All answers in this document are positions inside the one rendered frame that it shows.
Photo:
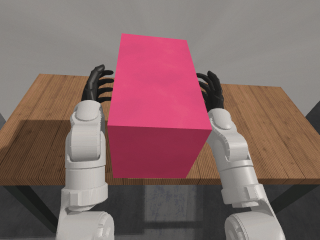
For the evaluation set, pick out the robot left forearm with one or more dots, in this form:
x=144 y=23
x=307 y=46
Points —
x=85 y=160

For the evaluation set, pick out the left robot hand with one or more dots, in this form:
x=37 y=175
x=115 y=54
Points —
x=92 y=91

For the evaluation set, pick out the table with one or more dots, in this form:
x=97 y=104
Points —
x=283 y=146

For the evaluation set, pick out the right robot upper arm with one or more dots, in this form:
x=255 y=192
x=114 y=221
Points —
x=252 y=225

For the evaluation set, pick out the right robot hand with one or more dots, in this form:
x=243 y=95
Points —
x=213 y=97

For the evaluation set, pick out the robot right forearm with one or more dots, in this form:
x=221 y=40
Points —
x=234 y=165

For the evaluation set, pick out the carton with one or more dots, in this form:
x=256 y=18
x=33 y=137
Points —
x=158 y=122

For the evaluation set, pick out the left robot upper arm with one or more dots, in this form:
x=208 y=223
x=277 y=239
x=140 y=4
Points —
x=87 y=225

